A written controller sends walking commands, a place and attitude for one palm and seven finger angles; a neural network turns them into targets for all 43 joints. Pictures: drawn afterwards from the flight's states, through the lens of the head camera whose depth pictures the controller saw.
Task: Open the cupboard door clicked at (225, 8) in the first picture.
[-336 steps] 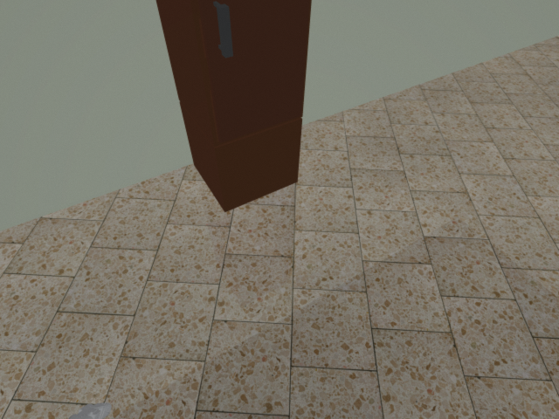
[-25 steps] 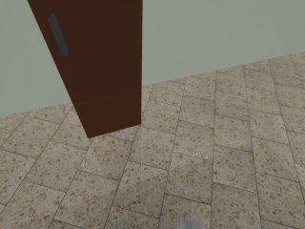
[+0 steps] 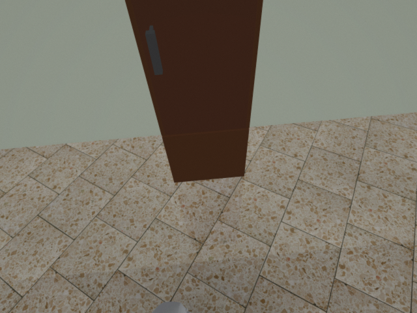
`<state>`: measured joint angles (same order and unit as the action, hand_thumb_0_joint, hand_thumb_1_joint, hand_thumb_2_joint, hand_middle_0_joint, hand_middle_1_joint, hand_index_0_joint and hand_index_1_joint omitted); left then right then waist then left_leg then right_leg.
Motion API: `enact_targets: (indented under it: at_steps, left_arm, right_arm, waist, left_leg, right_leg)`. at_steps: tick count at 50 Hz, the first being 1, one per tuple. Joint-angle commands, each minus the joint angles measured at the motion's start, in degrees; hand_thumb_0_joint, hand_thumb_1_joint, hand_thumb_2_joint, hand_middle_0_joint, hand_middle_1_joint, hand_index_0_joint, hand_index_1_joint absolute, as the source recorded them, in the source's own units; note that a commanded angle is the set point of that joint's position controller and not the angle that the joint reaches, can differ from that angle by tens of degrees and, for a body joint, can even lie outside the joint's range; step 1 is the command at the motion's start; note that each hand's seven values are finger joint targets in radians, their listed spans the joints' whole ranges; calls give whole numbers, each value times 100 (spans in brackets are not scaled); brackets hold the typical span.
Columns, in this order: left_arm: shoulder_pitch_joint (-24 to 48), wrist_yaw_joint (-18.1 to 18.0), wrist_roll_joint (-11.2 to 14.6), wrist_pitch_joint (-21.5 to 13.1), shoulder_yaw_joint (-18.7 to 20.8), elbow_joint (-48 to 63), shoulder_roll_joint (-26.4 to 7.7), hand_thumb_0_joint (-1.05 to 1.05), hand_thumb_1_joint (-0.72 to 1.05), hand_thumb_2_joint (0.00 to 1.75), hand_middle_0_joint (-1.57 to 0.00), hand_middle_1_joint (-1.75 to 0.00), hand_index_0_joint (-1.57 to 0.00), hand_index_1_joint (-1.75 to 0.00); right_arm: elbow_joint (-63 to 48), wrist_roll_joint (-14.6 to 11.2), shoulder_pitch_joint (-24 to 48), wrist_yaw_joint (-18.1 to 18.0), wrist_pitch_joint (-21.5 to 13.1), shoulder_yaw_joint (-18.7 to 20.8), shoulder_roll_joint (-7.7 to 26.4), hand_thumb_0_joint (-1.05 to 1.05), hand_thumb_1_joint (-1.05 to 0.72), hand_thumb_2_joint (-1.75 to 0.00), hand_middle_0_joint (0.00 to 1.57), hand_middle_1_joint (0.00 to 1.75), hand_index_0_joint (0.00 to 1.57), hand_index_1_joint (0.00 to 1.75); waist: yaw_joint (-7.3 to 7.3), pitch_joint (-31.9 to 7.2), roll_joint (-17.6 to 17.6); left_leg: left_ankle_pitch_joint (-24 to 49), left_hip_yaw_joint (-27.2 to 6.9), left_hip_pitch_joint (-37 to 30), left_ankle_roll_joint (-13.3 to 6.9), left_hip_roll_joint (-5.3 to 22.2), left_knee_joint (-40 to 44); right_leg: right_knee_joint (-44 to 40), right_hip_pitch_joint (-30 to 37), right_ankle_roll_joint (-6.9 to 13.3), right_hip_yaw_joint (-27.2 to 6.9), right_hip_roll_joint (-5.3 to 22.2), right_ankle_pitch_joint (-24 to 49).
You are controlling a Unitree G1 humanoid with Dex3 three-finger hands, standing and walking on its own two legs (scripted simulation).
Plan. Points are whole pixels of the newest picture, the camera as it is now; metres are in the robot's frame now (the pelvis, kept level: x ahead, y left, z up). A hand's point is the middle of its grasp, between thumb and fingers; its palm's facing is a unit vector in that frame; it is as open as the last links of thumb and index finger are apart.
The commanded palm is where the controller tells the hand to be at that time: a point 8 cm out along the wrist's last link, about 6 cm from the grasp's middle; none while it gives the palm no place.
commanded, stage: turn to face it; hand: left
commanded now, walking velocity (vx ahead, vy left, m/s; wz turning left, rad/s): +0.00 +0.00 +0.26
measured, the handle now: (155, 50) +0.86 +0.22 +0.07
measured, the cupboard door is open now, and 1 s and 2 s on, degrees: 0 0 0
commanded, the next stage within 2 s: take the last steps up to it in 0.04 s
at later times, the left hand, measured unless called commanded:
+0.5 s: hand out of the picture +0.02 +0.25 -0.17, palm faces +0.10 -0.98 -0.17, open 7.4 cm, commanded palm none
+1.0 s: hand (142, 305) +0.17 +0.17 -0.16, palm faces +0.12 -0.97 -0.22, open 7.2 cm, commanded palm none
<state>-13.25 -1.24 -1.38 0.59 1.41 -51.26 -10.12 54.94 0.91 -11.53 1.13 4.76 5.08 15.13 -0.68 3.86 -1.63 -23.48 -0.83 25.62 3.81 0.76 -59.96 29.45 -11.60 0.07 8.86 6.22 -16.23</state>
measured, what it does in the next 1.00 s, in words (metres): walks ahead: left foot, then right foot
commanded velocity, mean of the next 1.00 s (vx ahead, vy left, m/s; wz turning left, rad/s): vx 0.26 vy -0.07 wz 0.04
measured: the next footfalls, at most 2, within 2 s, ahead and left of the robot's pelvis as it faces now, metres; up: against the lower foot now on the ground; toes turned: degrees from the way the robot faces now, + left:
left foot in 0.16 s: +0.02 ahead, +0.15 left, +0.00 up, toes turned +7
right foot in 0.74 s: +0.19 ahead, -0.11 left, +0.00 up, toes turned -5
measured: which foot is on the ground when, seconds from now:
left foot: up 0.00-0.14, down 0.16-0.76, up 0.78-1.00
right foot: down 0.00-0.16, up 0.18-0.72, down 0.74-1.00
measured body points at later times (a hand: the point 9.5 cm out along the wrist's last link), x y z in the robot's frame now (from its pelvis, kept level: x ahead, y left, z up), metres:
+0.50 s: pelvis +0.02 +0.06 +0.01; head +0.02 +0.08 +0.46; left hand +0.01 +0.30 -0.16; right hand +0.05 -0.18 -0.13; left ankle -0.02 +0.14 -0.74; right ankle +0.04 -0.09 -0.67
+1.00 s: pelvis +0.16 -0.02 +0.00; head +0.16 -0.03 +0.45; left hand +0.16 +0.22 -0.15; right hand +0.19 -0.25 -0.16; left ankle +0.18 +0.12 -0.68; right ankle +0.15 -0.10 -0.74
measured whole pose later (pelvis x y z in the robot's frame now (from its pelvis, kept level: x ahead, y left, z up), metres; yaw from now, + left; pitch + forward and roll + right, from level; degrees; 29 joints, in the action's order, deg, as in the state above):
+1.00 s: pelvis +0.16 -0.02 +0.00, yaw +5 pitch -1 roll -1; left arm -15.9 -1.1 -1.2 -3.2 2.4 -62.5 -9.2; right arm 61.0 1.5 -16.0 0.1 0.0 4.0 10.4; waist -1.3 0.4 -2.1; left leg -16.4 4.4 29.2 0.9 6.7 -56.3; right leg 22.3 -7.8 2.7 10.0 0.3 -13.8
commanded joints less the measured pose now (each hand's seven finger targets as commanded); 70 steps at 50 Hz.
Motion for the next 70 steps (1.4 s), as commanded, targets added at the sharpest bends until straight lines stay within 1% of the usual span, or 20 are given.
enact_targets:
  at_steps: [1, 6, 7, 8, 9, 12, 27, 35, 36, 37, 38, 39, 42, 45, 54, 58, 60, 61, 64, 70]
  left_arm:
    - [-469, -54, -58, -97, 394, 119, -1421, 0, 90, 90, -20, -30, -20, -30]
    - [-254, -50, 12, -20, 424, -65, -1414, 0, 90, 90, -20, -30, -20, -30]
    - [-311, -37, 69, 13, 383, -34, -1190, 0, 90, 90, -20, -30, -20, -30]
    - [-410, 4, 99, 32, 275, 77, -768, 0, 90, 90, -20, -30, -20, -30]
    - [-67, -12, 39, 70, 188, 148, -716, 0, 90, 90, -20, -30, -20, -30]
    - [185, 111, -18, 60, 205, -166, -754, 0, 90, 90, -20, -30, -20, -30]
    - [627, 274, -5, -37, 167, -448, -448, 0, 90, 90, -20, -30, -20, -30]
    - [187, 290, 17, -204, 239, -672, -385, 0, 90, 90, -20, -30, -20, -30]
    - [-441, 259, 10, -256, 282, -884, -592, 0, 90, 90, -20, -30, -20, -30]
    - [-1171, 192, -24, -338, 392, -1111, -1065, 0, 90, 90, -20, -30, -20, -30]
    - [-1770, 135, 32, -335, 474, -1210, -1531, 0, 90, 90, -20, -30, -20, -30]
    - [-1646, 81, 86, -333, 449, -1191, -1430, 0, 90, 90, -20, -30, -20, -30]
    - [-387, 31, 36, -332, 262, -868, -713, 0, 90, 90, -20, -30, -20, -30]
    - [-303, 8, -5, -431, 187, -859, -383, 0, 90, 90, -20, -30, -20, -30]
    - [-990, 47, -16, -489, 177, -1196, -606, 0, 90, 90, -20, -30, -20, -30]
    - [-979, 47, 46, -418, 169, -1239, -564, 0, 90, 90, -20, -30, -20, -30]
    - [-1076, 115, 89, -414, 86, -1005, -144, 0, 90, 90, -20, -30, -20, -30]
    - [-843, 75, 30, -371, 103, -913, -330, 0, 90, 90, -20, -30, -20, -30]
    - [-624, 151, 0, -306, 141, -1023, -246, 0, 90, 90, -20, -30, -20, -30]
    - [-873, 57, 21, -105, 51, -1097, 218, 0, 90, 90, -20, -30, -20, -30]
  right_arm:
    - [-524, -35, 631, -2, -207, -69, 149, 0, -90, -90, 20, 30, 20, 30]
    - [-293, -44, 50, -60, -343, -119, 244, 0, -90, -90, 20, 30, 20, 30]
    - [-241, -17, -117, -69, -413, -62, 547, 0, -90, -90, 20, 30, 20, 30]
    - [-230, 35, -280, -90, -454, 19, 1039, 0, -90, -90, 20, 30, 20, 30]
    - [-155, 40, -483, -121, -412, 28, 1192, 0, -90, -90, 20, 30, 20, 30]
    - [-73, 70, -211, -247, -505, -112, 676, 0, -90, -90, 20, 30, 20, 30]
    - [559, 66, -1309, -329, -781, -101, 347, 0, -90, -90, 20, 30, 20, 30]
    - [801, 104, -1303, -297, -742, -92, 324, 0, -90, -90, 20, 30, 20, 30]
    - [820, 65, -1314, -277, -762, -116, 213, 0, -90, -90, 20, 30, 20, 30]
    - [755, 0, -1408, -222, -806, -183, -112, 0, -90, -90, 20, 30, 20, 30]
    - [476, -26, -1099, -219, -800, -251, -237, 0, -90, -90, 20, 30, 20, 30]
    - [410, -31, -854, -207, -738, -191, -21, 0, -90, -90, 20, 30, 20, 30]
    - [455, 60, -666, -126, -640, -110, -226, 0, -90, -90, 20, 30, 20, 30]
    - [560, 99, -1077, -84, -532, -120, -459, 0, -90, -90, 20, 30, 20, 30]
    - [76, 44, 251, 26, -670, -188, -429, 0, -90, -90, 20, 30, 20, 30]
    - [357, 73, -501, -62, -778, -172, -186, 0, -90, -90, 20, 30, 20, 30]
    - [597, 113, -1705, -177, -801, 43, 789, 0, -90, -90, 20, 30, 20, 30]
    - [632, 64, -1622, -226, -753, 17, 790, 0, -90, -90, 20, 30, 20, 30]
    - [372, 26, -612, -261, -803, -146, 146, 0, -90, -90, 20, 30, 20, 30]
    - [374, 33, -315, -321, -821, -244, -90, 0, -90, -90, 20, 30, 20, 30]
  waist:
    - [367, -413, 1351]
    - [46, -698, 1279]
    - [-39, -896, 427]
    - [-89, -990, -1207]
    - [-275, -875, -1344]
    - [-153, 32, -842]
    - [-252, 295, -483]
    - [108, 66, -351]
    - [397, -245, 19]
    - [665, -777, 1031]
    - [833, -921, 1807]
    - [823, -858, 1576]
    - [225, 118, 518]
    - [-101, 111, 737]
    - [196, 256, 837]
    - [-234, -88, 309]
    - [-570, -844, -1697]
    - [-561, -845, -1265]
    - [-128, -72, -327]
    - [165, -317, -238]
  left_leg:
    - [-355, 362, -3, 3, -29, 1103]
    - [961, 585, -1529, -160, -59, 3446]
    - [1826, 95, -2378, -326, 443, 3922]
    - [3125, -1507, -2926, -899, 1768, 4013]
    - [2459, -1821, -2455, -1366, 2192, 4331]
    - [480, -1640, -1833, -1353, 1694, 4863]
    - [1219, -965, -2466, -1370, 1685, 5122]
    - [1623, -385, -1456, -963, 1312, 3965]
    - [1818, -76, -1044, -801, 1027, 3092]
    - [1010, 546, 114, -540, 552, 1607]
    - [-1149, 626, 1061, -457, 67, 54]
    - [-1020, 140, 1069, -531, 330, -693]
    - [195, 123, 973, -437, 755, -882]
    - [616, 339, 419, -299, 747, -206]
    - [896, 669, 81, -353, 528, 1912]
    - [1329, 847, -1877, -471, 235, 3192]
    - [2082, -1938, -3537, -1412, 2388, 4183]
    - [1607, -2130, -3109, -1580, 2559, 4480]
    - [1429, -1110, -1754, -1383, 2064, 4785]
    - [4026, 195, -1356, -1234, 1473, 4368]
  right_leg:
    - [-738, 710, 767, -887, 1283, 2947]
    - [70, 269, 283, -486, 1098, 2634]
    - [720, -391, -10, -242, 802, 1786]
    - [1539, -1568, -384, 9, 159, -787]
    - [2305, -1620, -368, -296, 6, -2029]
    - [3204, -2128, -256, -758, 34, -1032]
    - [1899, -2375, -330, -689, 125, 0]
    - [-93, 21, -97, -73, -416, 419]
    - [-394, 1020, 36, -297, -290, 500]
    - [-739, 2364, 466, -1603, 865, -102]
    - [-1403, 2612, 974, -3269, 1891, 64]
    - [-1744, 1904, 1106, -3405, 1980, -708]
    - [-2069, 193, 923, -2166, 1416, -1200]
    - [-2092, -344, 784, -1167, 978, -157]
    - [-1709, 233, 926, -1028, 964, 1117]
    - [-239, -203, 613, -617, 535, 1747]
    - [2618, -1960, 39, 92, -501, -1421]
    - [3437, -2082, 97, -478, -401, -1852]
    - [3620, -2046, 20, -768, 118, -829]
    - [1691, -931, -217, -575, -16, -95]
